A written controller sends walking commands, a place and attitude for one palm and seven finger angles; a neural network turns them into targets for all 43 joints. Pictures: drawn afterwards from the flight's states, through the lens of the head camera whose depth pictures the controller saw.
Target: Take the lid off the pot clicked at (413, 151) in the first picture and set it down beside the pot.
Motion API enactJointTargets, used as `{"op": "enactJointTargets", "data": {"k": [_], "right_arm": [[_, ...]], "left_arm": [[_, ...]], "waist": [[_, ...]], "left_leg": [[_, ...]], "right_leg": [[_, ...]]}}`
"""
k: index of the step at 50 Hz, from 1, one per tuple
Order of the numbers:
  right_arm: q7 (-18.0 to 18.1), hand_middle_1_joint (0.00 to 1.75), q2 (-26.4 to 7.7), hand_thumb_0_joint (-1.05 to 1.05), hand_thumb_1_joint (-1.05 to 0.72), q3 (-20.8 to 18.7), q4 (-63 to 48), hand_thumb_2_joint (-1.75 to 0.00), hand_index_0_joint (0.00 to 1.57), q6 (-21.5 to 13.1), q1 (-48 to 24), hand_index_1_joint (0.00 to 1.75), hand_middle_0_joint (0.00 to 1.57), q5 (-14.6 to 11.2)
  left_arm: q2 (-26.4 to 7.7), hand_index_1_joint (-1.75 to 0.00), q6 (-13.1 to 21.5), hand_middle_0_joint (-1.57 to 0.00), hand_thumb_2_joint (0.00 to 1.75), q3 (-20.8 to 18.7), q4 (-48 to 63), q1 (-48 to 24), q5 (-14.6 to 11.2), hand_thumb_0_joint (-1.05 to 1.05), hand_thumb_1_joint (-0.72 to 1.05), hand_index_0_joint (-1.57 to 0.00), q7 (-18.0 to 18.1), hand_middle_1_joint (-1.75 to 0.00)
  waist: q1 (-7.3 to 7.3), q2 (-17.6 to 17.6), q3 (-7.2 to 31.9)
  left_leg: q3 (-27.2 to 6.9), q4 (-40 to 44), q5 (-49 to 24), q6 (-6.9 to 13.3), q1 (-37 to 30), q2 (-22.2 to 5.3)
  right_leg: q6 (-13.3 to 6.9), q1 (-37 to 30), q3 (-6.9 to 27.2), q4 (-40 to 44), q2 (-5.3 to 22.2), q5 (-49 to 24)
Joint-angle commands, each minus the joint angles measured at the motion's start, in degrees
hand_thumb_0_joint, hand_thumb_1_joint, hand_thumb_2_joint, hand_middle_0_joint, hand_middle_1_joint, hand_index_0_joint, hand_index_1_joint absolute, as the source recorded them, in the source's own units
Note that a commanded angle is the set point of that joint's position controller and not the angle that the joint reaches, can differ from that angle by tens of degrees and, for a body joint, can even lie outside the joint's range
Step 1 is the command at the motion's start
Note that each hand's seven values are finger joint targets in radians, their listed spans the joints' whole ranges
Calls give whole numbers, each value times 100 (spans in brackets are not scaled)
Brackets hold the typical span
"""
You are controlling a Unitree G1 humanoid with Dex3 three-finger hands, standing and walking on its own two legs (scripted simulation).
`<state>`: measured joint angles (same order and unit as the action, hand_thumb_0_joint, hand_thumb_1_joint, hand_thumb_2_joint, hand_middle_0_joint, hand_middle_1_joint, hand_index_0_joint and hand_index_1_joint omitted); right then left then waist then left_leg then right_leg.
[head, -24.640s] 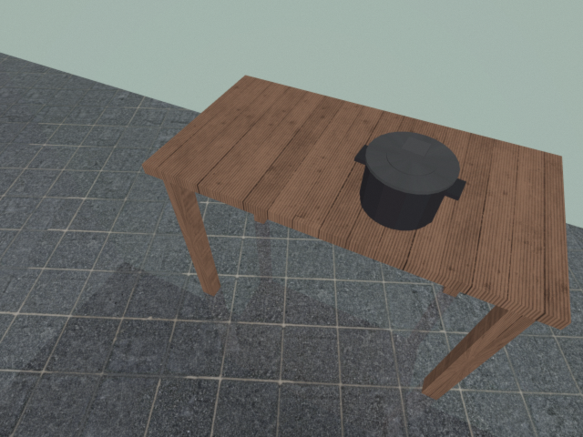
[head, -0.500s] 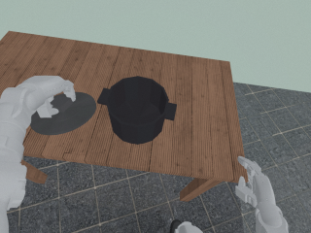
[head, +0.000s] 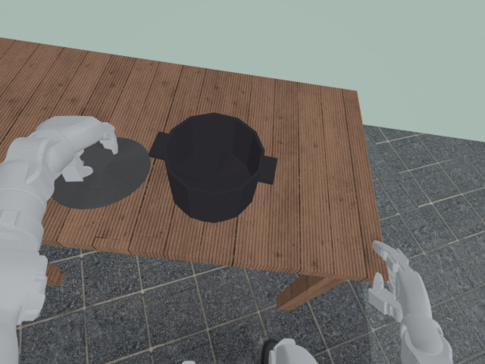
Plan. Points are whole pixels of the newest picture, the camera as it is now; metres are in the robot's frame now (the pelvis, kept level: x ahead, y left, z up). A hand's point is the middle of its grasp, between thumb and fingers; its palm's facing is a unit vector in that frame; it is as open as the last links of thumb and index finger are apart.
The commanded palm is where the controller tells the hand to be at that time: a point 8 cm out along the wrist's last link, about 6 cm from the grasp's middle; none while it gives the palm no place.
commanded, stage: lower the lid onto the table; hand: left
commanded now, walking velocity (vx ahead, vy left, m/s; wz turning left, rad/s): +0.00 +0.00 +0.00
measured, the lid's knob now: (95, 159) +0.47 +0.27 -0.02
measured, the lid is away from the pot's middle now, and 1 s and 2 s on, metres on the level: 0.22 0.22 0.22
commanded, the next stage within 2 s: open the fingers wide in 0.30 s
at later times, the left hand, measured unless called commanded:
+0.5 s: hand (82, 179) +0.42 +0.28 -0.01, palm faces -0.45 -0.07 -0.89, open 8.1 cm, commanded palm +0.44 +0.27 +0.04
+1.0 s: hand (80, 185) +0.41 +0.28 -0.01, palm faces -0.47 -0.08 -0.88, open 8.7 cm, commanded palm +0.44 +0.28 +0.04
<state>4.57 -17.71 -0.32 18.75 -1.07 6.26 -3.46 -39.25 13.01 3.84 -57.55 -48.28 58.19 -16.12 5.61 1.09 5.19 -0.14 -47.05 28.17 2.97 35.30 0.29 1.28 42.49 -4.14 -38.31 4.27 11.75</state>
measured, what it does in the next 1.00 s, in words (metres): stands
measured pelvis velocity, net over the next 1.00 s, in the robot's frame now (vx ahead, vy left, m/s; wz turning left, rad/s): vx -0.03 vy -0.01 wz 0.00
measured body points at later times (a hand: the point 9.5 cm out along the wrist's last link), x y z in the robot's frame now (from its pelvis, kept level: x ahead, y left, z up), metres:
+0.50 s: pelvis -0.02 -0.01 -0.02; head +0.08 +0.03 +0.42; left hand +0.43 +0.28 +0.04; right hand +0.22 -0.27 -0.03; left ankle -0.07 +0.08 -0.70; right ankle +0.06 -0.17 -0.70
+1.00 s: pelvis -0.03 -0.01 -0.02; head +0.07 +0.02 +0.41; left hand +0.43 +0.28 +0.04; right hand +0.22 -0.27 -0.03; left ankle -0.07 +0.08 -0.70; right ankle +0.06 -0.17 -0.70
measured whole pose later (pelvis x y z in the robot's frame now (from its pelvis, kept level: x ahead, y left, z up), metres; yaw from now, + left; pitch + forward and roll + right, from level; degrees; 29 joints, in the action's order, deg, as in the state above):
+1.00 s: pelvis -0.03 -0.01 -0.02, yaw +0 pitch +18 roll -3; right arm 4.6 -17.6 0.7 14.4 1.0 3.9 -4.0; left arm -41.0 13.4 2.2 -56.4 -47.1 57.6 -15.4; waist 5.6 1.8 6.3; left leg -0.4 -56.7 30.2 2.2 44.1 0.0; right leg 2.1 51.4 -3.1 -47.4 3.9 13.4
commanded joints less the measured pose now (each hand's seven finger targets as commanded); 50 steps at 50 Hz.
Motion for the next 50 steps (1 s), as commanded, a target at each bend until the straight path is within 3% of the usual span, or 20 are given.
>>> {"op": "enactJointTargets", "data": {"k": [1, 3, 5, 8, 9, 13, 16, 19, 20, 22, 24, 26, 27, 28, 31, 33, 36, 44, 47, 50], "right_arm": [[-58, 30, -762, 0, -90, -141, 949, -90, 20, 813, 1373, 30, 20, 128], [-63, 30, -820, 0, -90, -126, 919, -90, 20, 828, 1364, 30, 20, 117], [-35, 30, -798, 0, -90, -98, 848, -90, 20, 825, 1341, 30, 20, 87], [-49, 30, -827, 0, -90, -120, 895, -90, 20, 811, 1376, 30, 20, 107], [-47, 30, -829, 0, -90, -115, 863, -90, 20, 832, 1397, 30, 20, 97], [15, 30, -846, 0, -90, -48, 758, -90, 20, 827, 1324, 30, 20, 80], [38, 30, -808, 0, -90, -23, 750, -90, 20, 817, 1293, 30, 20, 36], [58, 30, -820, 0, -90, -8, 699, -90, 20, 821, 1275, 30, 20, 24], [-77, 30, -675, 0, -90, -86, 371, -90, 20, 794, 1339, 30, 20, 68], [-148, 30, -735, 0, -90, -96, 348, -90, 20, 953, 1141, 30, 20, 106], [-175, 30, -713, 0, -90, -100, 464, -90, 20, 1042, 1067, 30, 20, 109], [-168, 30, -767, 0, -90, -96, 530, -90, 20, 1046, 1113, 30, 20, 57], [-142, 30, -795, 0, -90, -78, 530, -90, 20, 1029, 1135, 30, 20, 26], [-109, 30, -822, 0, -90, -75, 501, -90, 20, 1010, 1132, 30, 20, 30], [-93, 30, -764, 0, -90, -61, 452, -90, 20, 954, 1134, 30, 20, 9], [-83, 30, -791, 0, -90, -74, 448, -90, 20, 953, 1152, 30, 20, 38], [-63, 30, -758, 0, -90, -30, 409, -90, 20, 951, 1099, 30, 20, 12], [-27, 30, -745, 0, -90, -55, 399, -90, 20, 945, 1127, 30, 20, 34], [-14, 30, -768, 0, -90, -15, 379, -90, 20, 939, 1097, 30, 20, 2], [-6, 30, -776, 0, -90, -9, 368, -90, 20, 936, 1083, 30, 20, -7]], "left_arm": [[-1426, -87, -13, -87, 115, -461, 1189, -2827, -6, 0, 57, -76, 402, -96], [-1688, -87, -36, -87, 115, -608, 1137, -2870, -36, 0, 57, -76, 435, -96], [-1451, -87, -99, -87, 115, -407, 941, -2813, -40, 0, 57, -76, 465, -96], [-1282, -87, -90, -87, 115, -238, 1007, -2959, -32, 0, 57, -76, 427, -96], [-1454, -87, -87, -87, 115, -368, 1023, -2955, -3, 0, 57, -76, 419, -96], [-1847, -87, -58, -87, 115, -561, 1011, -2935, -27, 0, 57, -76, 403, -96], [-1383, -87, -56, -87, 115, -176, 804, -2854, -49, 0, 57, -76, 346, -96], [-1573, -87, -37, -87, 115, -257, 729, -2808, 13, 0, 57, -76, 316, -96], [-1469, -87, -7, -87, 115, -689, 598, -1070, 13, 0, 57, -76, 285, -96], [-1702, -88, 70, -84, 112, -849, 1263, -1229, 6, 0, 54, -74, 296, -96], [-1222, -88, -43, -81, 109, -343, 1309, -1929, -50, 0, 51, -71, 330, -96], [-1333, -88, -162, -79, 106, -340, 1026, -2254, -72, 0, 49, -69, 414, -96], [-1475, -88, -187, -77, 105, -399, 990, -2346, -40, 0, 47, -68, 449, -95], [-1769, -88, -152, -76, 104, -592, 1130, -2442, -27, 0, 46, -67, 464, -95], [-1377, -88, -149, -72, 100, -315, 1014, -2180, 17, 0, 41, -64, 416, -94], [-1768, -88, -89, -70, 98, -640, 1198, -2147, 4, 0, 38, -62, 393, -94], [-1704, -87, -100, -66, 94, -572, 1082, -2082, -32, 0, 34, -59, 331, -93], [-1732, -87, -35, -56, 84, -612, 1108, -2107, -36, 0, 22, -51, 262, -90], [-1782, -87, -37, -52, 80, -637, 825, -1939, -85, 0, 18, -48, 246, -90], [-1846, -87, 6, -47, 76, -628, 910, -2056, -57, 0, 14, -45, 227, -89]], "waist": [[8, -1796, 2243], [28, -1435, 2182], [95, -1239, 2039], [131, -1597, 2032], [100, -1694, 2177], [102, -1398, 2234], [185, -1448, 2047], [181, -1562, 2118], [-305, -1627, 2462], [-284, -1562, 2730], [-21, -1469, 2312], [88, -1112, 1790], [94, -972, 1741], [23, -1141, 1765], [15, -1439, 1827], [-60, -1421, 2092], [-31, -1179, 2137], [-32, -1363, 2252], [1, -930, 1968], [-27, -1101, 1941]], "left_leg": [[-398, 245, -5501, -471, -1829, -142], [-343, 267, -4893, -395, -1477, -99], [-266, 265, -4430, -306, -1161, -67], [-306, 198, -4605, -378, -1325, -87], [-327, 144, -4722, -413, -1388, -84], [-179, 60, -4053, -272, -851, -11], [-208, -1, -3886, -292, -735, -30], [-164, -144, -3808, -301, -641, -10], [-206, -122, -4320, -380, -830, 127], [-193, -162, -4441, -379, -913, 76], [-223, -105, -4021, -330, -825, 5], [-170, -42, -3234, -235, -402, 12], [-134, -16, -2934, -188, -249, 38], [-138, 34, -2805, -203, -235, 74], [-119, -5, -2964, -239, -350, 101], [-117, -44, -3191, -260, -460, 117], [-91, -72, -3030, -196, -254, 122], [-103, -141, -3321, -220, -425, 122], [-10, -158, -2821, -131, 54, 143], [-13, -138, -2680, -140, 99, 153]], "right_leg": [[-364, -524, -108, -243, -417, -1293], [-372, -696, -71, -254, -402, -1266], [-344, -735, -62, -281, -394, -1206], [-368, -344, -96, -372, -405, -1087], [-362, -371, -107, -423, -412, -1045], [-346, -670, -26, -505, -402, -1114], [-323, -305, -98, -591, -431, -805], [-324, -161, -94, -730, -460, -670], [-408, -616, -123, -760, -451, -895], [-393, -732, -50, -743, -428, -1146], [-345, -305, -86, -678, -441, -811], [-317, -202, -102, -617, -455, -482], [-323, -297, -82, -626, -458, -437], [-368, -334, -59, -637, -432, -388], [-382, -258, -71, -686, -434, -368], [-388, -442, -50, -702, -423, -548], [-340, -595, -31, -723, -430, -611], [-342, -453, -36, -773, -440, -611], [-314, -555, -22, -760, -453, -596], [-336, -522, -22, -779, -447, -496]]}}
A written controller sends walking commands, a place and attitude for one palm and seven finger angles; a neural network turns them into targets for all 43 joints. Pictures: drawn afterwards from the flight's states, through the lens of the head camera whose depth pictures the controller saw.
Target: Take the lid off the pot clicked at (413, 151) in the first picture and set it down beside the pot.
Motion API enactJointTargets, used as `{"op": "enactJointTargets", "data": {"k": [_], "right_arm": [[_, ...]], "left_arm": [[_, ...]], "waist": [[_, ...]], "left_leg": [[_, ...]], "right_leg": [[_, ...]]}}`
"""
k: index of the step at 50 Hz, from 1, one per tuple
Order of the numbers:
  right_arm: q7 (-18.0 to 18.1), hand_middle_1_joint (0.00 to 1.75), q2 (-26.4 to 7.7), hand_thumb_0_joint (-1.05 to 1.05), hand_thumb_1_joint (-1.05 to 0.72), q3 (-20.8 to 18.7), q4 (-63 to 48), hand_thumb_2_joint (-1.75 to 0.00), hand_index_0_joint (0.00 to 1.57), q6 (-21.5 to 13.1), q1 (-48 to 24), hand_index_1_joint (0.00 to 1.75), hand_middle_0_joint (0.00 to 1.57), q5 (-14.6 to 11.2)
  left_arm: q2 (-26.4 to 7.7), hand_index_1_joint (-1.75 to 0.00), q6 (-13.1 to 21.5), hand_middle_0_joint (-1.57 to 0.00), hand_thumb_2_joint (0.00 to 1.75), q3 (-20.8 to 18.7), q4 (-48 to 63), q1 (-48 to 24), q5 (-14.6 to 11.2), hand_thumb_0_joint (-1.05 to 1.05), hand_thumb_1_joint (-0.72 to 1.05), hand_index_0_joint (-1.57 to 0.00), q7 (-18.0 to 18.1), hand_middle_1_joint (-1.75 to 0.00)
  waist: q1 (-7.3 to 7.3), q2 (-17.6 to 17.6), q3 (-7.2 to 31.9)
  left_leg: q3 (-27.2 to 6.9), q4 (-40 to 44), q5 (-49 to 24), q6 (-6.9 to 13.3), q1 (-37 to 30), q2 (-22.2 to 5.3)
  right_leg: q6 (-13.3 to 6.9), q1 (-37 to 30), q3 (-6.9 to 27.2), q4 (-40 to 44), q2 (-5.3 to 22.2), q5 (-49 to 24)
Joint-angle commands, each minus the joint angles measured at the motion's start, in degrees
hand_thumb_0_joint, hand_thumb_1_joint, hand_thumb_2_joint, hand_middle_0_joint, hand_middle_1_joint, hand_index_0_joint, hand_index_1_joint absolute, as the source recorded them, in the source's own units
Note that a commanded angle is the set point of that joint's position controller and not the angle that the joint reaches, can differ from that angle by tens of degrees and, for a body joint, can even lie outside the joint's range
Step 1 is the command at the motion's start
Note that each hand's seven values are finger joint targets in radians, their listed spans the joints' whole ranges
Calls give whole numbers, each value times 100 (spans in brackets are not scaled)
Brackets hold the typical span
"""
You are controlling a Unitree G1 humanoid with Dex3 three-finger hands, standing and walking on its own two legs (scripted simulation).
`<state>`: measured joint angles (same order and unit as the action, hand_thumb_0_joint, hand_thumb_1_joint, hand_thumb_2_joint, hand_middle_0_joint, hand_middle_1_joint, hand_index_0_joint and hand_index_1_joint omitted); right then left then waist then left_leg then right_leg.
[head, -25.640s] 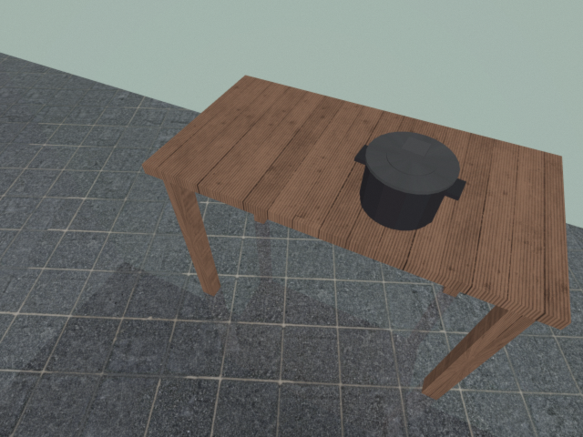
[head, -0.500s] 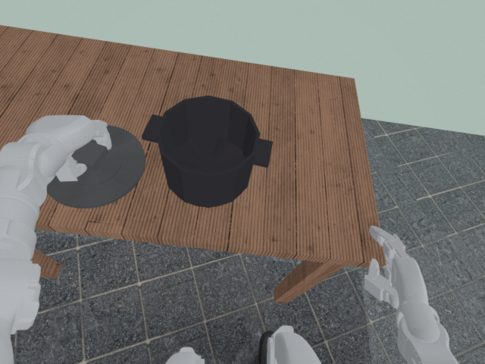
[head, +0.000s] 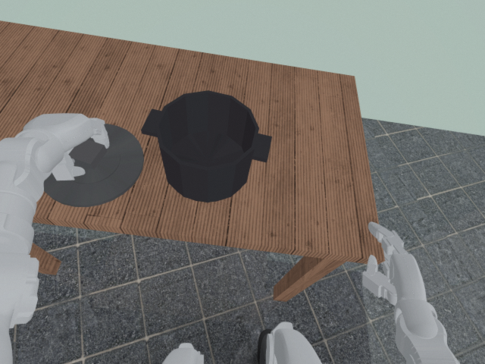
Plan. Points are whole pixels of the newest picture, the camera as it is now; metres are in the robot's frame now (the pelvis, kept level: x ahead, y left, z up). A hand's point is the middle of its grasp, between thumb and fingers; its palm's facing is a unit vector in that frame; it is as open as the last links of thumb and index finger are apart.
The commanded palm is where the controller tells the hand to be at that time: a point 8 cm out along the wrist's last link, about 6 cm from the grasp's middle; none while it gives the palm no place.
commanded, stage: open the fingers wide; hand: left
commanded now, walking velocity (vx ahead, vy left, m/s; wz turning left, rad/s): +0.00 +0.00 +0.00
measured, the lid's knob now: (87, 153) +0.47 +0.28 -0.01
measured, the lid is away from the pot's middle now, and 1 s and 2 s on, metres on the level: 0.22 0.22 0.22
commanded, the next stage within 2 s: raise the empty hand in 0.50 s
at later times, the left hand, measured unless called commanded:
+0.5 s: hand (64, 164) +0.43 +0.30 +0.01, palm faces -0.47 -0.06 -0.88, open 11.1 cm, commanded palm +0.48 +0.29 +0.06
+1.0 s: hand (64, 144) +0.45 +0.29 +0.05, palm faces -0.43 -0.06 -0.90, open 11.0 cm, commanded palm +0.48 +0.28 +0.11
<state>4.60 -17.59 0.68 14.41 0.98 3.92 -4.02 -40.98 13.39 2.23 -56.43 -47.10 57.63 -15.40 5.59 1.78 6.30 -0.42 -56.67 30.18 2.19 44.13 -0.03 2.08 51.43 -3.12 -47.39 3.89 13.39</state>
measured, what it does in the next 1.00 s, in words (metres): stands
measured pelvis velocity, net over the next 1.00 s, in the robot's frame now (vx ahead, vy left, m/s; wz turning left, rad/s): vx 0.01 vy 0.01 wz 0.01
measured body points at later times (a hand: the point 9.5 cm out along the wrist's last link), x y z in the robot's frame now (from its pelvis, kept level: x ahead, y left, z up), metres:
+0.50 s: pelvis +0.00 +0.01 +0.00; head +0.10 +0.05 +0.44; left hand +0.45 +0.30 +0.06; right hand +0.25 -0.25 +0.00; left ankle -0.03 +0.09 -0.68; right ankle +0.09 -0.16 -0.68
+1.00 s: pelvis +0.01 +0.01 +0.01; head +0.10 +0.04 +0.46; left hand +0.47 +0.29 +0.10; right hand +0.25 -0.25 +0.00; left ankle -0.03 +0.09 -0.68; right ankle +0.09 -0.16 -0.68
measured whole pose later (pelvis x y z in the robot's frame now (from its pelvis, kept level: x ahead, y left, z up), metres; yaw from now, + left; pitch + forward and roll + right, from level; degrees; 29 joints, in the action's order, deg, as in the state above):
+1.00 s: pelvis +0.01 +0.01 +0.01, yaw +0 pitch +15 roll -3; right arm 4.1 -17.9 -0.9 17.4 2.1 5.6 -4.1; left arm -38.4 9.8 5.1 -53.0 -46.6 56.8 -15.2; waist 4.3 0.9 6.0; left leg -0.6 -51.3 29.0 2.8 37.5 0.7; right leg 1.5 44.6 -3.1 -42.4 4.2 12.8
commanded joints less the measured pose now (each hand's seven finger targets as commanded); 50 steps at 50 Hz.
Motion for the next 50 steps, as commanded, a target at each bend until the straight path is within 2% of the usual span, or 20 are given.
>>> {"op": "enactJointTargets", "data": {"k": [1, 3, 10, 13, 16, 18, 19, 20, 22, 23, 26, 28, 32, 35, 38, 42, 43, 45, 48, 50], "right_arm": [[-8, 30, -782, 0, -90, -108, 790, -90, 20, 714, 1329, 30, 20, 44], [-10, 30, -794, 0, -90, -133, 821, -90, 20, 737, 1337, 30, 20, 70], [-29, 30, -765, 0, -90, -171, 824, -90, 20, 767, 1382, 30, 20, 77], [-26, 30, -810, 0, -90, -168, 858, -90, 20, 791, 1363, 30, 20, 80], [-31, 30, -776, 0, -90, -178, 854, -90, 20, 783, 1365, 30, 20, 86], [-27, 30, -807, 0, -90, -178, 860, -90, 20, 790, 1370, 30, 20, 78], [-28, 30, -795, 0, -90, -176, 863, -90, 20, 812, 1339, 30, 20, 83], [-38, 30, -754, 0, -90, -191, 849, -90, 20, 790, 1354, 30, 20, 87], [-45, 30, -787, 0, -90, -178, 885, -90, 20, 803, 1357, 30, 20, 72], [-38, 30, -808, 0, -90, -198, 901, -90, 20, 800, 1364, 30, 20, 81], [-48, 30, -772, 0, -90, -209, 903, -90, 20, 785, 1379, 30, 20, 88], [-49, 30, -797, 0, -90, -218, 908, -90, 20, 792, 1404, 30, 20, 108], [-65, 30, -751, 0, -90, -213, 920, -90, 20, 802, 1380, 30, 20, 95], [-55, 30, -748, 0, -90, -212, 937, -90, 20, 799, 1367, 30, 20, 87], [-52, 30, -748, 0, -90, -225, 958, -90, 20, 777, 1410, 30, 20, 96], [-65, 30, -722, 0, -90, -161, 969, -90, 20, 786, 1356, 30, 20, 37], [-76, 30, -752, 0, -90, -174, 999, -90, 20, 782, 1372, 30, 20, 43], [-119, 30, -695, 0, -90, -204, 972, -90, 20, 774, 1354, 30, 20, 51], [-121, 30, -750, 0, -90, -202, 939, -90, 20, 750, 1378, 30, 20, 65], [-114, 30, -703, 0, -90, -166, 936, -90, 20, 751, 1314, 30, 20, 35]], "left_arm": [[-1684, -87, -17, -46, 75, -489, 755, -2087, 14, 0, 12, -44, 149, -89], [-1798, -87, 30, -43, 72, -572, 1040, -2226, 23, 0, 10, -41, 126, -89], [-1541, -88, 14, -34, 62, -478, 939, -2088, -47, 0, 0, -34, 104, -88], [-1760, -88, 51, -34, 61, -606, 1015, -2222, -57, 0, 0, -34, 105, -88], [-1453, -89, 40, -33, 61, -403, 1028, -2193, -48, 0, 1, -33, 133, -89], [-1659, -89, 55, -33, 60, -548, 997, -2184, -54, 0, 1, -33, 157, -89], [-1614, -89, 51, -33, 60, -482, 1227, -2406, -37, 0, 1, -33, 168, -89], [-1398, -89, 24, -33, 60, -368, 1091, -2263, -28, 0, 1, -33, 182, -89], [-1370, -89, 4, -33, 60, -314, 1071, -2310, -44, 0, 1, -33, 200, -89], [-1511, -89, 19, -33, 60, -413, 1221, -2447, -43, 0, 1, -33, 206, -89], [-1209, -89, -46, -33, 61, -201, 1190, -2431, -57, 0, 1, -33, 216, -89], [-1473, -89, -28, -33, 61, -431, 1334, -2461, -69, 0, 1, -33, 224, -89], [-1171, -89, -103, -33, 61, -213, 1318, -2500, -91, 0, 1, -33, 244, -89], [-1282, -89, -107, -33, 61, -283, 1611, -2745, -100, 0, 1, -33, 277, -89], [-1468, -89, -122, -33, 61, -468, 1751, -2731, -127, 0, 1, -33, 320, -89], [-1227, -89, -316, -33, 61, -231, 1182, -2520, -100, 0, 1, -33, 366, -89], [-1259, -89, -323, -33, 61, -229, 1321, -2645, -97, 0, 1, -33, 360, -89], [-872, -89, -396, -33, 61, 15, 1332, -2561, -72, 0, 1, -33, 330, -89], [-1399, -89, -367, -33, 61, -403, 1512, -2436, -175, 0, 1, -33, 217, -89], [-1169, -89, -397, -33, 61, -210, 1325, -2365, -205, 0, 1, -33, 131, -89]], "waist": [[-41, -1228, 1860], [-74, -1524, 2019], [-18, -1395, 2009], [-34, -1356, 1949], [-7, -1366, 1957], [-16, -1310, 1894], [-30, -1517, 2014], [-12, -1526, 2000], [32, -1381, 1862], [11, -1446, 1958], [40, -1593, 2000], [-8, -1595, 2164], [28, -1525, 2065], [-13, -1763, 2177], [-79, -1754, 2362], [-29, -1294, 1790], [-45, -1474, 1847], [-49, -1582, 1924], [-164, -1315, 2191], [-128, -1169, 1958]], "left_leg": [[26, 790, -2986, -60, -806, 187], [-16, 784, -3305, -126, -1045, 168], [-96, 722, -3676, -155, -1269, 115], [-112, 770, -3448, -167, -1180, 118], [-123, 755, -3566, -168, -1244, 109], [-128, 767, -3373, -177, -1163, 119], [-168, 820, -3496, -207, -1316, 103], [-170, 779, -3553, -201, -1368, 105], [-182, 802, -3342, -208, -1250, 87], [-203, 812, -3431, -221, -1352, 82], [-203, 793, -3627, -250, -1502, 81], [-256, 795, -3830, -286, -1634, 79], [-255, 839, -3832, -271, -1659, 67], [-320, 931, -3974, -333, -1944, 46], [-351, 1001, -4249, -371, -2170, 45], [-218, 1160, -3669, -286, -1640, 86], [-265, 1220, -3721, -332, -1791, 79], [-258, 1215, -4078, -358, -2050, 77], [-223, 1301, -4166, -311, -2101, 117], [-196, 1371, -4083, -263, -1970, 118]], "right_leg": [[-421, -1402, -123, 102, -419, -694], [-452, -1319, -137, 80, -401, -748], [-411, -1126, -178, 96, -421, -749], [-434, -1118, -170, 106, -417, -625], [-422, -1101, -172, 111, -432, -656], [-436, -1069, -174, 100, -424, -571], [-440, -1103, -162, 115, -419, -567], [-438, -1030, -180, 106, -421, -568], [-427, -960, -190, 120, -426, -466], [-442, -957, -183, 111, -408, -492], [-431, -909, -190, 121, -421, -526], [-451, -980, -189, 107, -411, -638], [-430, -1030, -188, 183, -418, -654], [-456, -1061, -202, 228, -401, -659], [-465, -1235, -196, 280, -395, -819], [-445, -1480, -177, 404, -413, -817], [-475, -1419, -182, 418, -396, -790], [-477, -1431, -192, 470, -412, -900], [-474, -1969, -143, 544, -387, -1199], [-455, -2046, -145, 611, -387, -1237]]}}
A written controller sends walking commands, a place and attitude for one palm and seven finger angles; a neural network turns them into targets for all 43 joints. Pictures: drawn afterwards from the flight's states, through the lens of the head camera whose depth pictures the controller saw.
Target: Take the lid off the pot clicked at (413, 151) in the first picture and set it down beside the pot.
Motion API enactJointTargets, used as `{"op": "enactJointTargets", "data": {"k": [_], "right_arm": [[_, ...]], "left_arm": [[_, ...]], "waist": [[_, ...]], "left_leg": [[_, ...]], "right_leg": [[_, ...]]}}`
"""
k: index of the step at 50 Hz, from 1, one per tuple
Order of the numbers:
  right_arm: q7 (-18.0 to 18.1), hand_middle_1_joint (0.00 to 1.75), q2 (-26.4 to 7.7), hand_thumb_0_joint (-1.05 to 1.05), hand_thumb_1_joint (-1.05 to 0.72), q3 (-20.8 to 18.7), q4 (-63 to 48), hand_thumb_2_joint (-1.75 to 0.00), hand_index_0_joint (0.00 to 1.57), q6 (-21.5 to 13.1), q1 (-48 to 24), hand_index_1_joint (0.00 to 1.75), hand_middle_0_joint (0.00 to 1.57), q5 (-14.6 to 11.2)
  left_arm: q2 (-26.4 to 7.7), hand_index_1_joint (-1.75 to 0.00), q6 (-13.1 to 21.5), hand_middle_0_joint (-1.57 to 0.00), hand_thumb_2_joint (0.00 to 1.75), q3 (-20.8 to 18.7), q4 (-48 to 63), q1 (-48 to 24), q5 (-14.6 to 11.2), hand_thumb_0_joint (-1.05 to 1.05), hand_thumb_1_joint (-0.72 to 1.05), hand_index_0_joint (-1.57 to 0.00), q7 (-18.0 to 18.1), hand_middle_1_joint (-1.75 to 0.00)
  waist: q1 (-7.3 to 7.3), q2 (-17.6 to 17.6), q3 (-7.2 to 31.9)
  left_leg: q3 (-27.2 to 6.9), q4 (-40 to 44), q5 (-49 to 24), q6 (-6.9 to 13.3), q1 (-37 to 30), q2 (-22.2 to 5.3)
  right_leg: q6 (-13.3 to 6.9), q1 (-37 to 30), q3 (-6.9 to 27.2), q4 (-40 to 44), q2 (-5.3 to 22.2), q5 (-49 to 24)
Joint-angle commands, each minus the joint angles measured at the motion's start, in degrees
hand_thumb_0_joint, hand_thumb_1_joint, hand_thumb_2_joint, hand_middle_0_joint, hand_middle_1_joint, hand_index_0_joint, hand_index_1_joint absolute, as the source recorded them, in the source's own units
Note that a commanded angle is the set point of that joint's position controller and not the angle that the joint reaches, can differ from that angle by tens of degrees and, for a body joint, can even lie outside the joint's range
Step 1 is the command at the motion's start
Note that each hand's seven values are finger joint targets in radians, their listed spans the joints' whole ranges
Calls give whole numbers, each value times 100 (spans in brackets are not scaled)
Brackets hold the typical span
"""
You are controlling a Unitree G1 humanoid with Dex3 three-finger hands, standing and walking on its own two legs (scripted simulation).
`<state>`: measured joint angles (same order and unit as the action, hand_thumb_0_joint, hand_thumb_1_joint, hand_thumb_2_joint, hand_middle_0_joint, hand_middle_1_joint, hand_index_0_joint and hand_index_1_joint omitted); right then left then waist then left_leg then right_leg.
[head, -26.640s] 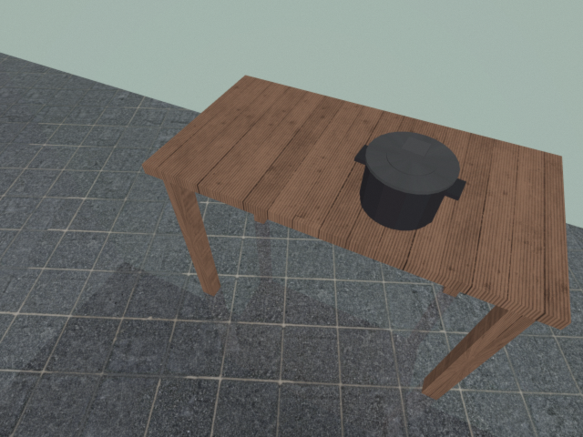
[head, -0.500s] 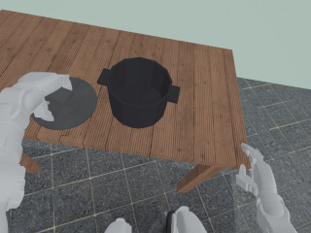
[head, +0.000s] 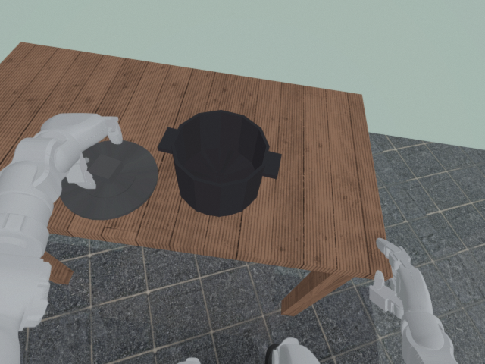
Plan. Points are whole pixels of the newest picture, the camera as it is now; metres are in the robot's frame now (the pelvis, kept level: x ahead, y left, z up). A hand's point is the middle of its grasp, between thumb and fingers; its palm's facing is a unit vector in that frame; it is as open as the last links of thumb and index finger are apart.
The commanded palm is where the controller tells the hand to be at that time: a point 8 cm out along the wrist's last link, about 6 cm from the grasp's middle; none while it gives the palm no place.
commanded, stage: raise the empty hand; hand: left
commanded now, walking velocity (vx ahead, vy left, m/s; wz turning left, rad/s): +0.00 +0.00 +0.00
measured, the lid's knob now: (105, 169) +0.46 +0.27 -0.03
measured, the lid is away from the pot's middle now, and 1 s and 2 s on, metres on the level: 0.22 0.22 0.22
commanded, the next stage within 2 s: draw the hand back to the body in 0.90 s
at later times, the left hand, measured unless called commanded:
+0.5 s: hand (72, 140) +0.43 +0.28 +0.09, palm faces -0.44 -0.05 -0.90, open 11.0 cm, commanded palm +0.46 +0.28 +0.15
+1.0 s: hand (60, 123) +0.43 +0.28 +0.13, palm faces -0.41 -0.05 -0.91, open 11.0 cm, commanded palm +0.45 +0.28 +0.18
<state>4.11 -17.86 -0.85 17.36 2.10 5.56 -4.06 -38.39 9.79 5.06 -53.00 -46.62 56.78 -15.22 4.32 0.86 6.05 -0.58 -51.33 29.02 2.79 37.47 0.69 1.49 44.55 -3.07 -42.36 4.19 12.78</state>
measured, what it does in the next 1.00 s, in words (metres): stands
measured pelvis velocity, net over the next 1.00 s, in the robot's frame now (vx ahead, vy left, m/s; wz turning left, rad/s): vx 0.02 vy -0.01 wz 0.01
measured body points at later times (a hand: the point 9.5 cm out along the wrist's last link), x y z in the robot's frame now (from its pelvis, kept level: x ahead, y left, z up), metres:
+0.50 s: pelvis +0.01 -0.01 +0.02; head +0.08 +0.01 +0.47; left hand +0.45 +0.28 +0.14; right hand +0.24 -0.27 -0.01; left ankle -0.05 +0.08 -0.70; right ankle +0.07 -0.17 -0.69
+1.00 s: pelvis +0.02 -0.01 +0.03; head +0.07 +0.00 +0.48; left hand +0.45 +0.28 +0.18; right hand +0.24 -0.28 -0.01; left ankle -0.05 +0.08 -0.70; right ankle +0.07 -0.17 -0.69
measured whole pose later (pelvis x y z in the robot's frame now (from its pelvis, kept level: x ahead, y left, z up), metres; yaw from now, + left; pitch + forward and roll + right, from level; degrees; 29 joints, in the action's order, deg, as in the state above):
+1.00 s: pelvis +0.02 -0.01 +0.03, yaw +1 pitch +9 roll -1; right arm 3.4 -18.3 -0.6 23.1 2.7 6.2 -4.7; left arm -41.0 10.8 4.1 -48.2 -47.1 52.8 -23.7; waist 2.0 -0.1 2.9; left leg -0.6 -35.1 22.8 2.2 21.1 1.2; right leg 2.1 29.3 -3.3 -29.5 4.4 8.8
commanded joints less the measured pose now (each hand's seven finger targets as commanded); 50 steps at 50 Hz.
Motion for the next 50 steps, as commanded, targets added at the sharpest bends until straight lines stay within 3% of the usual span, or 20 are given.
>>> {"op": "enactJointTargets", "data": {"k": [1, 3, 6, 9, 13, 15, 17, 18, 20, 23, 26, 33, 34, 37, 38, 42, 44, 45, 48, 50], "right_arm": [[-56, 30, -692, 0, -90, -26, 681, -90, 20, 631, 1150, 30, 20, 41], [-35, 30, -721, 0, -90, -21, 697, -90, 20, 615, 1151, 30, 20, 33], [-21, 30, -685, 0, -90, -13, 727, -90, 20, 579, 1152, 30, 20, 18], [-34, 30, -648, 0, -90, -33, 703, -90, 20, 555, 1157, 30, 20, 39], [-27, 30, -699, 0, -90, -44, 773, -90, 20, 545, 1169, 30, 20, 54], [-13, 30, -686, 0, -90, -8, 801, -90, 20, 533, 1138, 30, 20, 13], [-10, 30, -704, 0, -90, -1, 803, -90, 20, 513, 1125, 30, 20, -7], [-6, 30, -745, 0, -90, -13, 821, -90, 20, 521, 1107, 30, 20, 20], [-24, 30, -644, 0, -90, -31, 782, -90, 20, 490, 1088, 30, 20, 21], [-26, 30, -716, 0, -90, -44, 835, -90, 20, 501, 1114, 30, 20, 34], [-1, 30, -699, 0, -90, -10, 839, -90, 20, 494, 1060, 30, 20, -10], [-2, 30, -734, 0, -90, -31, 878, -90, 20, 481, 997, 30, 20, 12], [-12, 30, -676, 0, -90, -27, 853, -90, 20, 478, 970, 30, 20, 3], [-30, 30, -688, 0, -90, -35, 882, -90, 20, 478, 950, 30, 20, -4], [-35, 30, -736, 0, -90, -53, 902, -90, 20, 484, 958, 30, 20, 10], [-52, 30, -702, 0, -90, -41, 939, -90, 20, 477, 909, 30, 20, -19], [-73, 30, -738, 0, -90, -35, 930, -90, 20, 494, 898, 30, 20, -37], [-78, 30, -730, 0, -90, -44, 915, -90, 20, 481, 874, 30, 20, -28], [-109, 30, -736, 0, -90, -75, 870, -90, 20, 512, 848, 30, 20, 19], [-104, 30, -697, 0, -90, -51, 883, -90, 20, 508, 832, 30, 20, -2]], "left_arm": [[-1370, -89, -36, -33, 61, -427, 1065, -2530, -146, 0, 1, -33, 69, -89], [-1753, -89, 30, -33, 61, -672, 1174, -2627, -119, 0, 1, -33, 49, -89], [-1544, -89, 57, -33, 61, -528, 1093, -2551, -127, 0, 1, -33, -16, -89], [-1550, -89, 107, -33, 61, -552, 1373, -2603, -167, 0, 1, -33, -82, -89], [-1798, -89, 158, -33, 61, -796, 1416, -2513, -293, 0, 1, -33, -148, -89], [-1600, -89, 97, -33, 61, -610, 1005, -2401, -287, 0, 1, -33, -178, -89], [-1780, -89, 87, -33, 61, -705, 1039, -2487, -257, 0, 1, -33, -193, -89], [-1902, -89, 125, -33, 61, -727, 1293, -2701, -232, 0, 1, -33, -205, -89], [-1621, -89, 135, -33, 61, -604, 1422, -2557, -226, 0, 1, -33, -248, -89], [-1895, -89, 156, -33, 61, -815, 1416, -2529, -350, 0, 1, -33, -341, -89], [-1829, -89, 119, -33, 61, -739, 1290, -2590, -398, 0, 1, -33, -413, -89], [-2120, -89, 172, -33, 61, -896, 1541, -2767, -373, 0, 1, -33, -468, -89], [-1866, -89, 140, -33, 61, -700, 1555, -2766, -372, 0, 1, -33, -489, -89], [-1828, -89, 115, -33, 61, -730, 1525, -2650, -437, 0, 1, -33, -546, -89], [-2026, -89, 125, -33, 61, -856, 1592, -2762, -459, 0, 1, -33, -554, -89], [-1587, -89, 54, -33, 61, -515, 1370, -2672, -479, 0, 1, -33, -632, -89], [-1753, -89, 59, -33, 61, -633, 1239, -2569, -471, 0, 1, -33, -637, -89], [-1596, -89, 58, -33, 61, -524, 1247, -2517, -467, 0, 1, -33, -655, -89], [-1895, -89, 129, -33, 61, -772, 1668, -2613, -447, 0, 1, -33, -602, -89], [-1814, -89, 133, -33, 61, -755, 1503, -2491, -435, 0, 1, -33, -594, -89]], "waist": [[31, -1055, 1989], [-39, -1198, 1934], [-19, -1191, 1788], [-65, -1470, 2017], [-73, -1117, 2025], [-36, -832, 1592], [-79, -855, 1562], [-80, -1184, 1635], [-111, -1469, 1809], [-83, -1030, 1879], [-88, -850, 1696], [-132, -1164, 1762], [-115, -1238, 1810], [-115, -1006, 1743], [-120, -1038, 1724], [-80, -867, 1389], [-99, -715, 1292], [-106, -654, 1315], [-165, -1042, 1533], [-163, -882, 1500]], "left_leg": [[-146, 874, -3881, -287, -1309, 37], [-172, 959, -3907, -324, -1407, 60], [-145, 1016, -3948, -299, -1458, 37], [-198, 1088, -4329, -352, -1818, 40], [-147, 1200, -4300, -275, -1803, 38], [-75, 1299, -3782, -205, -1477, 40], [-42, 1395, -3613, -169, -1409, 64], [-54, 1438, -3671, -226, -1550, 86], [-96, 1393, -4288, -271, -1938, 56], [-72, 1464, -4049, -198, -1911, 56], [-52, 1605, -3786, -133, -1715, 60], [-22, 1753, -3859, -164, -1936, 81], [-31, 1771, -3963, -166, -2031, 77], [-59, 1818, -4117, -150, -2093, 39], [-55, 1857, -4084, -164, -2136, 48], [-47, 1972, -3923, -157, -2068, 24], [-29, 2032, -3716, -149, -1935, 47], [-18, 2015, -3701, -123, -1921, 57], [-50, 2043, -3994, -177, -2143, 72], [-66, 2034, -4080, -157, -2103, 50]], "right_leg": [[-378, -1406, -135, 154, -409, -1184], [-417, -1450, -130, 203, -387, -1179], [-405, -1459, -143, 284, -395, -1168], [-423, -1593, -133, 357, -378, -1271], [-412, -1914, -122, 484, -350, -1532], [-389, -1920, -146, 559, -360, -1380], [-403, -2091, -113, 603, -345, -1406], [-441, -2053, -99, 629, -318, -1403], [-434, -2041, -124, 644, -330, -1522], [-404, -2279, -113, 734, -320, -1577], [-392, -2454, -124, 810, -312, -1593], [-422, -2661, -102, 936, -279, -1685], [-405, -2645, -100, 958, -294, -1654], [-392, -2721, -129, 1027, -297, -1753], [-404, -2739, -118, 1063, -283, -1747], [-391, -2701, -157, 1158, -299, -1647], [-396, -2777, -152, 1171, -304, -1581], [-402, -2817, -142, 1162, -301, -1668], [-431, -2887, -115, 1165, -281, -1708], [-413, -2937, -137, 1165, -298, -1765]]}}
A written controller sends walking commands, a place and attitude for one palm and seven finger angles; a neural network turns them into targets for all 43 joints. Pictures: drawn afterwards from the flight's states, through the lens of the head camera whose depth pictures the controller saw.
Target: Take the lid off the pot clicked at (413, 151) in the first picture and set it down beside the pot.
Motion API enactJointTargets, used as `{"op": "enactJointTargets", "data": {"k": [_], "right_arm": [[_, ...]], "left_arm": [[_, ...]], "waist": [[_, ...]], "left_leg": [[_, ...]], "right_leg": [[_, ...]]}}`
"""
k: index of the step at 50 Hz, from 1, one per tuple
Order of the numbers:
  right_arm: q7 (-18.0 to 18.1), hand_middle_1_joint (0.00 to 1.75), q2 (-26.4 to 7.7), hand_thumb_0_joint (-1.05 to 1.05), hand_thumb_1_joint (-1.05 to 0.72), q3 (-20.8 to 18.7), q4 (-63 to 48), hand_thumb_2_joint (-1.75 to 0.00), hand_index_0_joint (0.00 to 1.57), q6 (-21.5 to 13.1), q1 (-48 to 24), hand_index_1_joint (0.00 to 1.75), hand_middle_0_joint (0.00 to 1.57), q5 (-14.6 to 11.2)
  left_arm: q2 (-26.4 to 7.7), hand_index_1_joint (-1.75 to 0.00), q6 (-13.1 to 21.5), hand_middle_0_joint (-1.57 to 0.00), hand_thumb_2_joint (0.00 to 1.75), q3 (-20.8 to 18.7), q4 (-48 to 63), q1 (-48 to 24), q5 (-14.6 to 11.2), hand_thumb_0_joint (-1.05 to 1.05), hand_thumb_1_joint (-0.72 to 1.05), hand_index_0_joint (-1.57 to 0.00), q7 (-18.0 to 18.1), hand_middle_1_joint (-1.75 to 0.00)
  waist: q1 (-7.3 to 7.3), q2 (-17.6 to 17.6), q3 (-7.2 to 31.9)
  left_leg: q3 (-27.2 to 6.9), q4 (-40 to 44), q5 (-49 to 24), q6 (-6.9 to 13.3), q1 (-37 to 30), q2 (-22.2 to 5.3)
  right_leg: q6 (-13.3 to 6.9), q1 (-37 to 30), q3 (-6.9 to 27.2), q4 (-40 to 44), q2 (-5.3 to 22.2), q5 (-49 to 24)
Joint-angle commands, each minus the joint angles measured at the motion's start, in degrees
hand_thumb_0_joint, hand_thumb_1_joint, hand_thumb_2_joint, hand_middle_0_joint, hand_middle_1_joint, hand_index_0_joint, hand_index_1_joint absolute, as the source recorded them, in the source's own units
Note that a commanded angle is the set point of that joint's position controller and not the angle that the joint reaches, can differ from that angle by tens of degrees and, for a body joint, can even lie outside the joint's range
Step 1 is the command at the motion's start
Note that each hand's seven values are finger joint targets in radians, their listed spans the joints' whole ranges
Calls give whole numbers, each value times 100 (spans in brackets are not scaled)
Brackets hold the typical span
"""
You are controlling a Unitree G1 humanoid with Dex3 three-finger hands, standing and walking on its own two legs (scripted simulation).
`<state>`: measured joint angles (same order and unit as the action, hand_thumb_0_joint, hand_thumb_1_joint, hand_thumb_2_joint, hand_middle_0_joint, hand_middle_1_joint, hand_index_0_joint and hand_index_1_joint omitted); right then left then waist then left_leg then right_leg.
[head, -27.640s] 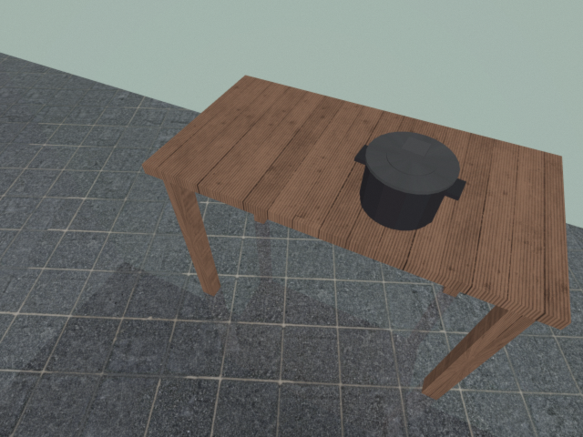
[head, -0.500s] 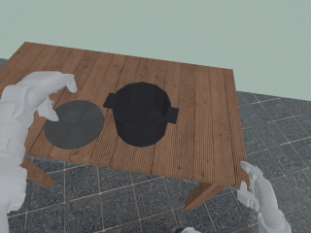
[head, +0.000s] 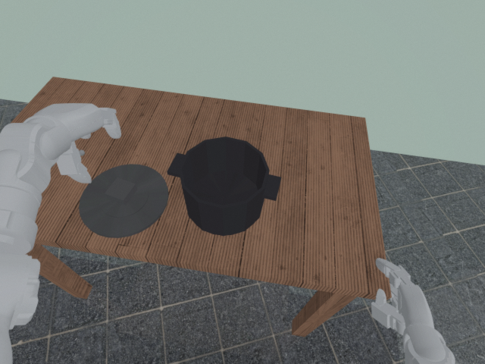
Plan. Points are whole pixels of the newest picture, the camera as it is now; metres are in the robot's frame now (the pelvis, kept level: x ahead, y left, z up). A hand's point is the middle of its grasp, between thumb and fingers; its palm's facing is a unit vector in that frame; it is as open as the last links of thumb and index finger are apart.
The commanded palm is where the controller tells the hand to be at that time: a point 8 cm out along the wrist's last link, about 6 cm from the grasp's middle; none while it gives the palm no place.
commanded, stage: draw the hand back to the body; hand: left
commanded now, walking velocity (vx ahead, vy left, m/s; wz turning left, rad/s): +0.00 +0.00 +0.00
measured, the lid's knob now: (121, 191) +0.45 +0.27 -0.06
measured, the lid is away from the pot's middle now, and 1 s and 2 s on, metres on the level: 0.22 0.22 0.22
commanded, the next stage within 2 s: none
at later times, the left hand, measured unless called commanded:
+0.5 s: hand (72, 171) +0.38 +0.28 +0.10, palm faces -0.36 -0.05 -0.93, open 11.0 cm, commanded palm +0.36 +0.28 +0.16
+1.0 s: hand (90, 163) +0.35 +0.23 +0.15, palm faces +0.35 -0.89 -0.28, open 9.9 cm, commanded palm +0.31 +0.27 +0.17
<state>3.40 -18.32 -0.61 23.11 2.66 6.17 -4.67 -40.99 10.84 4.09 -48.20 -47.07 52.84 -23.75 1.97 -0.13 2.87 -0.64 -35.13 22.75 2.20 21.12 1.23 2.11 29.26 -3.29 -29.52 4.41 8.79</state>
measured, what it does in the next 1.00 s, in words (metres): stands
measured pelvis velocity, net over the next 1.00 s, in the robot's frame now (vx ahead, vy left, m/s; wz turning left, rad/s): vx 0.03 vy -0.02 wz -0.01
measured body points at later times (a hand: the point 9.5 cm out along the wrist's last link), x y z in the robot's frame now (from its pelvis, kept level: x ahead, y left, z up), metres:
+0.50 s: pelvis +0.00 +0.00 +0.01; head +0.04 -0.01 +0.46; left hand +0.39 +0.29 +0.15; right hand +0.22 -0.27 -0.04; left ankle -0.06 +0.09 -0.73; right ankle +0.05 -0.16 -0.73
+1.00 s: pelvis +0.03 -0.02 +0.01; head +0.05 -0.03 +0.46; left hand +0.33 +0.27 +0.17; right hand +0.22 -0.28 -0.05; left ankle -0.06 +0.09 -0.73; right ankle +0.05 -0.16 -0.73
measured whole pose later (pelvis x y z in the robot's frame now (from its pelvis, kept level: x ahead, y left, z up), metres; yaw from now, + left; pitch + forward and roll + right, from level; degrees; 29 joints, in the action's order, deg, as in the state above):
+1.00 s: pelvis +0.03 -0.02 +0.01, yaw -1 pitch +1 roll -2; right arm 3.5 -15.8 0.1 31.4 -10.6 11.6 -2.7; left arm -20.7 5.3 -17.4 -3.2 -3.3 -2.8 4.3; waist 0.1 -2.5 -0.9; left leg -0.3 -23.3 21.0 0.1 3.0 -1.8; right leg 1.3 13.5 -3.8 -22.4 1.4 9.5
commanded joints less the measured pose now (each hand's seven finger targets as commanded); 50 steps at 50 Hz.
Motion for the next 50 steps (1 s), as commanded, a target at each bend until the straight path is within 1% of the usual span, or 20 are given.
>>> {"op": "enactJointTargets", "data": {"k": [1, 4, 8, 9, 13, 15, 18, 21, 24, 25, 27, 29, 31, 33, 36, 38, 39, 42, 47, 50], "right_arm": [[-44, 30, -652, 0, -90, -83, 300, -90, 20, 465, 754, 30, 20, 59], [-93, 30, -589, 0, -90, -126, 127, -90, 20, 459, 663, 30, 20, 104], [-133, 30, -652, 0, -90, -120, 189, -90, 20, 458, 657, 30, 20, 82], [-131, 30, -615, 0, -90, -82, 168, -90, 20, 459, 619, 30, 20, 57], [-198, 30, -586, 0, -90, -161, 51, -90, 20, 470, 388, 30, 20, 94], [-207, 30, -525, 0, -90, -149, 17, -90, 20, 413, 411, 30, 20, 104], [-186, 30, -636, 0, -90, -140, 34, -90, 20, 433, 433, 30, 20, 105], [-192, 30, -582, 0, -90, -107, 50, -90, 20, 434, 335, 30, 20, 54], [-246, 30, -546, 0, -90, -117, -63, -90, 20, 393, 221, 30, 20, 63], [-55, 30, -26, 0, -90, -98, -235, -90, 20, 173, 961, 30, 20, -10], [32, 30, -181, 0, -90, 4, -159, -90, 20, -110, 535, 30, 20, 7], [157, 30, -371, 0, -90, 28, 18, -90, 20, -244, 451, 30, 20, 73], [239, 30, -397, 0, -90, 40, 227, -90, 20, -389, 465, 30, 20, 104], [301, 30, -369, 0, -90, 91, 381, -90, 20, -625, 386, 30, 20, 164], [221, 30, -154, 0, -90, 113, 369, -90, 20, -1036, 414, 30, 20, 210], [97, 30, -208, 0, -90, 63, 460, -90, 20, -1150, 528, 30, 20, 293], [72, 30, -193, 0, -90, 54, 486, -90, 20, -1152, 535, 30, 20, 280], [24, 30, -364, 0, -90, -39, 541, -90, 20, -1069, 438, 30, 20, 217], [-17, 30, -217, 0, -90, 13, 400, -90, 20, -1310, 240, 30, 20, 213], [-9, 30, -221, 0, -90, -11, 517, -90, 20, -1385, 317, 30, 20, 268]], "left_arm": [[-1648, -89, 35, -33, 61, -737, 1211, -2487, -59, 0, 1, -33, 266, -89], [-1802, -89, 79, -33, 61, -954, 1942, -2315, -74, 0, 1, -33, 350, -89], [-1907, -89, 33, -33, 61, -1214, 1486, -1485, -214, 0, 1, -33, 384, -89], [-1584, -89, -32, -33, 61, -935, 1110, -1341, -194, 0, 1, -33, 357, -89], [-1438, -89, -66, -33, 61, -714, 2650, -1782, -193, 0, 1, -33, 377, -89], [-1423, -89, -83, -33, 61, -860, 2658, -1247, -240, 0, 1, -33, 386, -89], [-2141, -89, -69, -33, 61, -1527, 2741, -979, -387, 0, 1, -33, 413, -89], [-1590, -89, -177, -33, 61, -1139, 2429, -678, -404, 0, 1, -33, 384, -89], [-1525, -89, -191, -33, 61, -1118, 2732, -263, -377, 0, 1, -33, 401, -89], [584, -89, -67, -33, 61, -1222, 3022, -233, -3901, 0, 1, -33, 1228, -89], [640, -89, -100, -33, 61, -1213, 3264, 663, -4305, 0, 1, -33, 1894, -89], [165, -89, -141, -33, 61, -2022, 3116, 980, -4965, 0, 1, -33, 2292, -89], [-283, -87, -126, -33, 62, -2451, 3691, 157, -5145, 0, 3, -33, 2609, -87], [-693, -84, 0, -32, 63, -2774, 4514, -537, -5171, 0, 7, -32, 2838, -84], [-102, -80, -7, -31, 65, -2689, 5311, 600, -5242, 0, 14, -31, 2966, -80], [222, -77, -80, -31, 67, -2673, 5300, 1661, -5305, 0, 18, -31, 2959, -77], [803, -75, -172, -30, 68, -2351, 4748, 2320, -5387, 0, 21, -30, 2933, -75], [1011, -71, -296, -29, 70, -2318, 4501, 2687, -5534, 0, 27, -29, 2893, -71], [534, -64, -82, -28, 73, -2753, 6302, 2882, -5571, 0, 39, -28, 2904, -64], [431, -59, -115, -27, 75, -2937, 6247, 2964, -5544, 0, 45, -27, 3004, -59]], "waist": [[43, -902, 1905], [-51, -1151, 2353], [-47, -568, 1747], [-3, -354, 1546], [-31, -1328, 1812], [-80, -1271, 1867], [-139, -875, 1922], [-119, -568, 1367], [-182, -811, 1465], [170, -362, 986], [-38, -265, 773], [-116, 99, 793], [-94, -110, 845], [-112, -1146, 955], [-353, -2070, 1600], [-350, -1606, 1671], [-301, -975, 1207], [-228, 315, 456], [-403, -1116, 1270], [-351, -668, 1243]], "left_leg": [[-49, 456, -3414, -92, -527, -10], [-161, 528, -4039, -143, -891, 1], [-86, 647, -3550, -79, -527, -13], [-9, 699, -3169, -52, -313, 12], [-92, 823, -3644, -136, -851, 0], [-170, 754, -4186, -143, -1079, -12], [-115, 900, -3665, -56, -890, 35], [-97, 1044, -3301, -55, -612, 13], [-66, 1067, -3442, -63, -730, 50], [-149, 1089, -2650, -217, -1267, -270], [-376, 1359, -1681, -150, -1368, -445], [-87, 1422, -1419, -102, -1031, -329], [54, 1389, -1733, -127, -962, -276], [30, 1389, -2174, -233, -1216, -286], [36, 1156, -4258, -388, -1928, -343], [77, 1063, -4772, -390, -1934, -366], [139, 1134, -4578, -312, -1628, -389], [259, 1320, -3253, -145, -958, -347], [280, 1245, -3787, -120, -1540, -274], [239, 1261, -3848, -148, -1545, -312]], "right_leg": [[-469, -1472, -90, -78, -305, -1354], [-485, -1746, -75, -54, -301, -1523], [-478, -1864, -97, 90, -289, -1539], [-455, -1851, -98, 94, -307, -1445], [-511, -1851, -49, 219, -259, -1396], [-500, -1913, -100, 227, -326, -1497], [-506, -2336, -84, 286, -267, -1632], [-480, -2221, -129, 356, -272, -1481], [-500, -2360, -94, 360, -269, -1483], [-545, -1887, -283, 288, -164, -691], [-516, -1798, -174, 382, -194, -183], [-477, -2193, -134, 487, -169, -306], [-453, -2428, -89, 494, -121, -692], [-470, -2495, -70, 442, -78, -887], [-488, -2863, -100, 352, -103, -1755], [-485, -3080, -119, 458, -127, -2224], [-462, -2983, -166, 464, -157, -2270], [-413, -2805, -183, 522, -182, -2134], [-402, -3209, -80, 511, -91, -2324], [-391, -3167, -128, 509, -142, -2326]]}}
